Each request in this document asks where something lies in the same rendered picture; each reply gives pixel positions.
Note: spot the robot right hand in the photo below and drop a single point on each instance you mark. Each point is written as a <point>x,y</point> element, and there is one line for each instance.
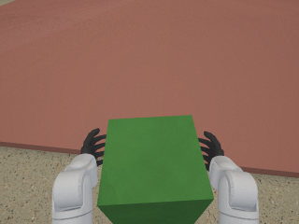
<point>214,149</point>

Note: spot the right robot forearm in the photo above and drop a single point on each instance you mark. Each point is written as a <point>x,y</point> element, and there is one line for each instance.
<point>238,201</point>

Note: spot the carton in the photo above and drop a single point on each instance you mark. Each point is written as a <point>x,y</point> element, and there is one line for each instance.
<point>153,172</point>

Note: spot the left robot forearm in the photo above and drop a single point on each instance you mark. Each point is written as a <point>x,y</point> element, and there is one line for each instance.
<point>72,191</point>

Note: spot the robot left hand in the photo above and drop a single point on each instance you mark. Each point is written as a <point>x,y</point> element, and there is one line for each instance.
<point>89,145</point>

